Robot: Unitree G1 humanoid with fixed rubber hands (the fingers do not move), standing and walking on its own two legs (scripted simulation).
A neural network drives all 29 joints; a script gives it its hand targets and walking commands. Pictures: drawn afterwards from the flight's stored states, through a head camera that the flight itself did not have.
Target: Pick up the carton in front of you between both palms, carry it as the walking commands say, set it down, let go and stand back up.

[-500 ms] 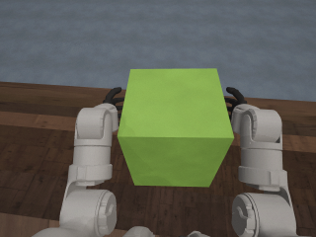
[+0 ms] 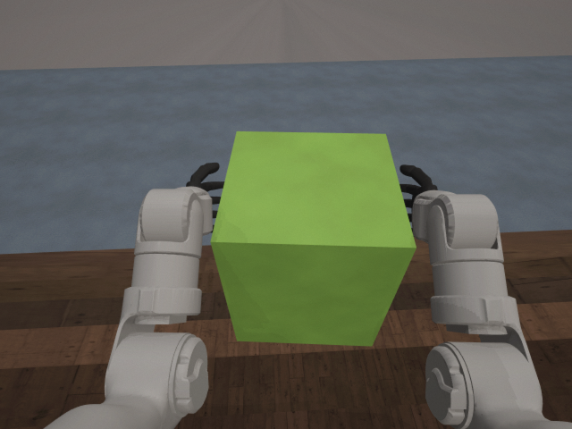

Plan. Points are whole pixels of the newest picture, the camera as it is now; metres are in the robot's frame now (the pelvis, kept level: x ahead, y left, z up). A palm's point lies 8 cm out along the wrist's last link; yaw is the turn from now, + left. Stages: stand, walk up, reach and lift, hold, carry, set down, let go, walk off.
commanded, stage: carry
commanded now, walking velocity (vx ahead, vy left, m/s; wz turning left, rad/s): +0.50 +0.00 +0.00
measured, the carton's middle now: (307, 243) +0.36 -0.03 +0.09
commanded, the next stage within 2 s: none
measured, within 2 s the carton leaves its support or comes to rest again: neither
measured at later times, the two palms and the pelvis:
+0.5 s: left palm (188, 217) +0.66 +0.23 -0.13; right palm (303, 195) +0.71 -0.07 -0.11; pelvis +0.34 +0.01 -0.19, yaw +2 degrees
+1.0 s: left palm (208, 187) +1.05 +0.25 -0.34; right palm (289, 183) +1.03 -0.05 -0.33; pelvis +0.70 +0.11 -0.40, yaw +2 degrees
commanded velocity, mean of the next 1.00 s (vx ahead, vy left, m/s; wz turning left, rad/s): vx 0.41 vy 0.00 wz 0.00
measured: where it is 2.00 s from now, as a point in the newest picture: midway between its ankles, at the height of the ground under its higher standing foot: (257, 287)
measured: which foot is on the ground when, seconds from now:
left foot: down 0.00-0.32, up 0.34-0.68, down 0.70-1.00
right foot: up 0.00-0.30, down 0.32-0.70, up 0.72-1.00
